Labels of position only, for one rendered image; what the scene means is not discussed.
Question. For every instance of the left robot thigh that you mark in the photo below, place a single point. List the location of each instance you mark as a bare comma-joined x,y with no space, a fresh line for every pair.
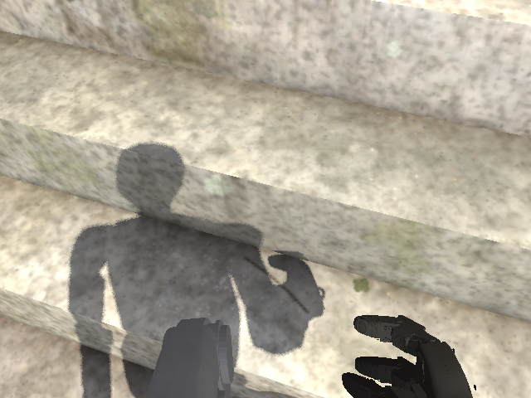
196,359

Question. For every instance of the robot right hand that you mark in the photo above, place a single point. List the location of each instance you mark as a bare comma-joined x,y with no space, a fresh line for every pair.
437,373

